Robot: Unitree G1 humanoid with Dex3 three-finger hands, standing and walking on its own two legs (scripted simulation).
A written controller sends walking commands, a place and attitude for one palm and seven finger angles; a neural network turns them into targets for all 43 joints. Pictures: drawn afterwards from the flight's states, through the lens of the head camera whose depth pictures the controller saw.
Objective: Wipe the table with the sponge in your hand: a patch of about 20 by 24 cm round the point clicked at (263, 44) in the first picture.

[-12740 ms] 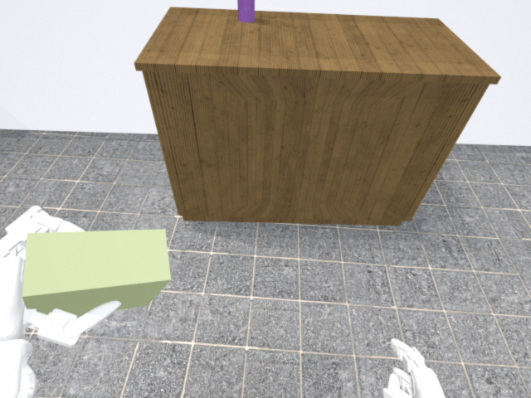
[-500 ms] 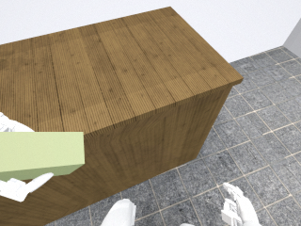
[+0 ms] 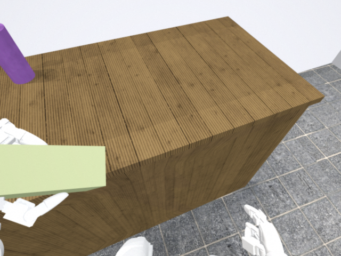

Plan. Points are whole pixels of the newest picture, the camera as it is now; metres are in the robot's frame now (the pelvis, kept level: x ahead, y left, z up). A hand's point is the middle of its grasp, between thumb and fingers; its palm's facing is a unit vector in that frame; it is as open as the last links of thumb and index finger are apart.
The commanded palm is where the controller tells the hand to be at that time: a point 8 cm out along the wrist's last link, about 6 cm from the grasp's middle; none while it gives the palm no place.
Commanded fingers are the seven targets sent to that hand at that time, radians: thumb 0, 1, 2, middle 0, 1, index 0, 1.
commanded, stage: come to a stop and stand still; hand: left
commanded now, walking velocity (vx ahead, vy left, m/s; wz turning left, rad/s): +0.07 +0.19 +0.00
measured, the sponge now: (68, 172) +0.22 +0.19 +0.16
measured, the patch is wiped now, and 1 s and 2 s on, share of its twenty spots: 0.00 0.00 0.00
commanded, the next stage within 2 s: look again from close up in 0.98 s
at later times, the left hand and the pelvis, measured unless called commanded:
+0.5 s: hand out of the picture +0.20 +0.31 +0.18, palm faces +0.41 -0.83 -0.38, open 10.5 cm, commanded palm +0.15 +0.34 +0.19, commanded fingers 0.00 0.10 1.30 -1.20 -1.60 -1.20 -1.60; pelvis -0.01 +0.06 +0.01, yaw -1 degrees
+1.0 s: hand out of the picture +0.20 +0.31 +0.16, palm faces +0.43 -0.83 -0.35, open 10.4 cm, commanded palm +0.16 +0.34 +0.19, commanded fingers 0.00 0.10 1.30 -1.20 -1.60 -1.20 -1.60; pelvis +0.00 +0.06 +0.02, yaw +1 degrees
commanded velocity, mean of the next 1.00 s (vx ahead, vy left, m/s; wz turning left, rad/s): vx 0.03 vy -0.07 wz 0.00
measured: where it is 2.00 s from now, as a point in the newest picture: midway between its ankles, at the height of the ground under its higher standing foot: outside the picture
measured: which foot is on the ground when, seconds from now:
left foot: down 0.00-1.00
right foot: down 0.00-0.06, up 0.08-0.22, down 0.24-1.00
